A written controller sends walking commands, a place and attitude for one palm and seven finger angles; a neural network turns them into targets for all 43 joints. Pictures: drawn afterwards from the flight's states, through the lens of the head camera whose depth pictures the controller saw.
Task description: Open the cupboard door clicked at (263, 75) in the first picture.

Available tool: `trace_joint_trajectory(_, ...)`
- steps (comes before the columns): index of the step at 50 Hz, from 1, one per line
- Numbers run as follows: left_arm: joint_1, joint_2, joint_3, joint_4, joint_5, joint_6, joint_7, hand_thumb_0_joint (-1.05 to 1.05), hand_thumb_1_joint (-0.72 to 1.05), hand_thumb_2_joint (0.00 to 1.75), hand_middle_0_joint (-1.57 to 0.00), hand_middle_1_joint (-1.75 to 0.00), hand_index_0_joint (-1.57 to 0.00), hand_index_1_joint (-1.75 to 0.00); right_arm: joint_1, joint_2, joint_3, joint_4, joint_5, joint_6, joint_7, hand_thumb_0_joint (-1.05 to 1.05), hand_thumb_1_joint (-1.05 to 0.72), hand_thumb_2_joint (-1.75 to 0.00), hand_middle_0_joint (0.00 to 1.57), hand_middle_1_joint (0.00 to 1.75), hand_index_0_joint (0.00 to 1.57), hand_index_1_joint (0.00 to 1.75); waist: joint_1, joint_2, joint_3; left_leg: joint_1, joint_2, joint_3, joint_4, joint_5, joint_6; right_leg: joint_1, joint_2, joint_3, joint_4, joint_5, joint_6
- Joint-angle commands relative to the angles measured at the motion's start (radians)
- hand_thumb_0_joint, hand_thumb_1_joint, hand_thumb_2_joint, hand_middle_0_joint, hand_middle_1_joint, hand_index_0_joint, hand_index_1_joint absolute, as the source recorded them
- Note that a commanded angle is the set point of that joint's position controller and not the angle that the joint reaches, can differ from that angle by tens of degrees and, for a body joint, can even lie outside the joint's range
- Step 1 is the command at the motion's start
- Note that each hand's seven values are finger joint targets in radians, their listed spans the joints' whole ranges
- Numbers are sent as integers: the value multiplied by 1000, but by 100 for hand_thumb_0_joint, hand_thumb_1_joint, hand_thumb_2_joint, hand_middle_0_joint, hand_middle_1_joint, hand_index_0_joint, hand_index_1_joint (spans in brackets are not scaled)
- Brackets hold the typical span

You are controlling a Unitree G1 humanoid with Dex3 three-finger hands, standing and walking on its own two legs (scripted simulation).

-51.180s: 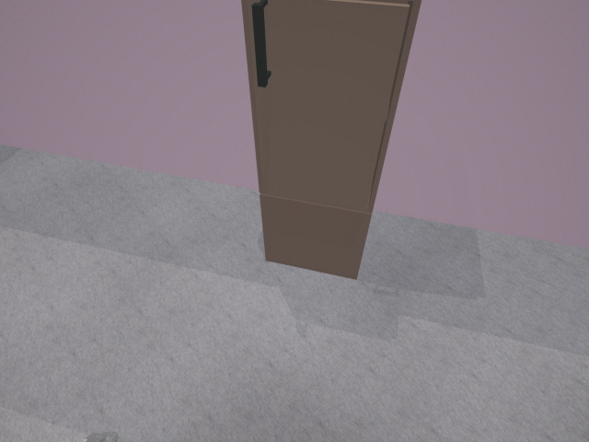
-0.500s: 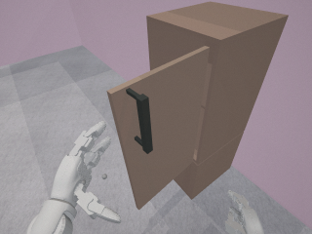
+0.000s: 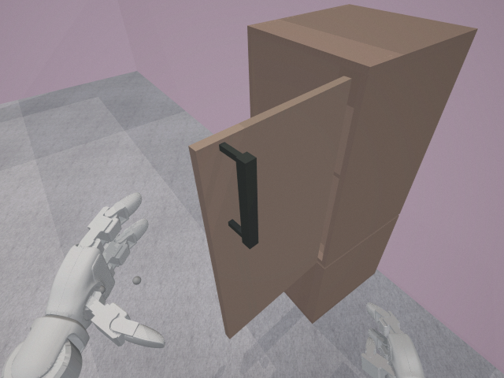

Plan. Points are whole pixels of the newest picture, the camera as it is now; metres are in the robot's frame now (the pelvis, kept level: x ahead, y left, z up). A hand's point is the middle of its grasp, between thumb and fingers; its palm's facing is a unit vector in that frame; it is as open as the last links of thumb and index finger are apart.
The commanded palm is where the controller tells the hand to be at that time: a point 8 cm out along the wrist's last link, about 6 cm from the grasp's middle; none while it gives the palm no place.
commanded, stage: draw the hand back to the body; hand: left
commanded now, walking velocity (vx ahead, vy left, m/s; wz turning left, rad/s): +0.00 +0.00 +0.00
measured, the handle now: (239, 198) +0.34 +0.06 +0.16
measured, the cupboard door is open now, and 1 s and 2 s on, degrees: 96 96 96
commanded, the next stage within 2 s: step back with the hand held close in 1.04 s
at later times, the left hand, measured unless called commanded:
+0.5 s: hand (87, 260) +0.21 +0.24 +0.16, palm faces +0.36 -0.86 -0.36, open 11.0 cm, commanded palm +0.16 +0.29 +0.17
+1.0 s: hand (73, 252) +0.22 +0.27 +0.15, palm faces +0.41 -0.83 -0.37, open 7.5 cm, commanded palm +0.17 +0.31 +0.18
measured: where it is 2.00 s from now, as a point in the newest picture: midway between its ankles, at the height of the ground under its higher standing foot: outside the picture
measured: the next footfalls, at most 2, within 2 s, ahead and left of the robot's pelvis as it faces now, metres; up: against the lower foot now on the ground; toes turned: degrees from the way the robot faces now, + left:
none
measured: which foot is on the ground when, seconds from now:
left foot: down 0.00-1.00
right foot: down 0.00-1.00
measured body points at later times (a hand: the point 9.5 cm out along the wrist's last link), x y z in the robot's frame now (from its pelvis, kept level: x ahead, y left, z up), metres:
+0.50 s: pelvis +0.02 +0.01 +0.01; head +0.00 -0.01 +0.46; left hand +0.18 +0.29 +0.18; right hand +0.20 -0.21 -0.08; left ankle +0.01 +0.10 -0.73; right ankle -0.01 -0.08 -0.73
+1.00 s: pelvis +0.02 +0.01 +0.01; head +0.01 +0.00 +0.46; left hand +0.19 +0.31 +0.18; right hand +0.21 -0.21 -0.07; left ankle +0.01 +0.10 -0.73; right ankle -0.01 -0.08 -0.73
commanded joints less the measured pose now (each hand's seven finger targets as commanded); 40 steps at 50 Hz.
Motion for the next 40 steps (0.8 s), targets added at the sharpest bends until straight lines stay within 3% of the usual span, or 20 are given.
trace_joint_trajectory(1,-73,117,63,-200,139,-206,195,0,-22,42,-16,-30,-16,-30,-159,-78,-49,-152,-33,-53,-13,0,-90,-90,20,30,20,30,-2,-55,75,14,30,-48,-121,84,-1,-72,-57,81,-187,43,27)
trace_joint_trajectory(2,-43,93,39,-198,151,-227,212,0,-18,43,-16,-30,-16,-30,-155,-74,-50,-150,-36,-46,-9,0,-90,-90,20,30,20,30,-9,-17,60,40,34,-41,-131,90,0,-59,-60,79,-182,53,28)
trace_joint_trajectory(5,-20,125,69,-210,176,-274,249,0,-8,48,-16,-30,-16,-30,-150,-78,-59,-141,-43,-29,0,0,-90,-90,20,30,20,30,-3,4,7,67,38,-38,-158,138,0,7,-59,75,-171,112,24)
trace_joint_trajectory(6,-7,141,82,-190,181,-282,258,0,-5,50,-17,-30,-17,-30,-150,-82,-60,-134,-46,-25,0,0,-90,-90,20,30,20,30,-2,-29,13,64,40,-39,-162,144,0,17,-57,72,-178,116,24)
trace_joint_trajectory(15,-54,178,146,-151,195,-323,292,0,27,63,-18,-30,-18,-30,-163,-84,-73,-108,-43,7,-9,0,-90,-90,20,30,20,30,-5,-2,0,117,44,-36,-199,194,-1,61,-59,70,-208,152,25)
trace_joint_trajectory(17,-35,181,158,-130,195,-323,294,0,34,66,-18,-30,-18,-30,-162,-85,-75,-103,-43,11,-8,0,-90,-90,20,30,20,30,-2,2,1,119,47,-37,-204,224,-5,75,-58,67,-203,182,25)
trace_joint_trajectory(19,-11,195,184,-116,190,-322,295,0,41,69,-18,-30,-18,-30,-161,-88,-80,-104,-41,18,-7,0,-90,-90,20,30,20,30,4,-47,-14,123,49,-33,-201,266,-4,91,-55,65,-195,226,28)
trace_joint_trajectory(23,-22,211,216,-100,188,-320,293,0,55,75,-19,-30,-19,-30,-159,-90,-84,-103,-38,33,-2,0,-90,-90,20,30,20,30,4,-7,-1,120,50,-30,-204,300,-10,99,-55,66,-195,254,26)
trace_joint_trajectory(26,-19,239,256,-63,185,-315,295,0,65,80,-19,-30,-19,-30,-159,-93,-88,-96,-36,42,-3,0,-90,-90,20,30,20,30,8,-28,6,119,51,-28,-201,307,-9,99,-53,68,-204,264,26)
trace_joint_trajectory(33,-61,265,303,-37,176,-312,295,0,90,90,-20,-30,-20,-30,-156,-95,-95,-91,-33,55,-4,0,-90,-90,20,30,20,30,3,6,-4,135,51,-24,-203,333,-9,105,-55,71,-210,289,28)
trace_joint_trajectory(36,-69,239,266,-48,182,-311,291,0,90,90,-20,-30,-20,-30,-156,-99,-96,-90,-33,51,0,0,-90,-90,20,30,20,30,-1,8,-13,148,51,-25,-200,357,-8,106,-54,68,-209,300,28)
trace_joint_trajectory(40,-67,247,271,-61,182,-305,294,0,90,90,-20,-30,-20,-30,-154,-100,-97,-91,-35,50,3,0,-90,-90,20,30,20,30,-1,-3,-21,149,51,-29,-203,355,-11,107,-52,67,-207,298,30)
